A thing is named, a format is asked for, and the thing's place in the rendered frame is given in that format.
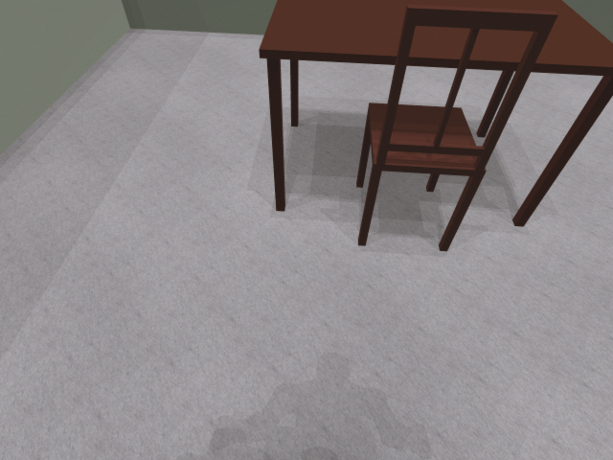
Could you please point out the chair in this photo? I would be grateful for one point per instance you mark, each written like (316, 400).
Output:
(436, 139)

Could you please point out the table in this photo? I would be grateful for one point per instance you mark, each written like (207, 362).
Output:
(368, 31)

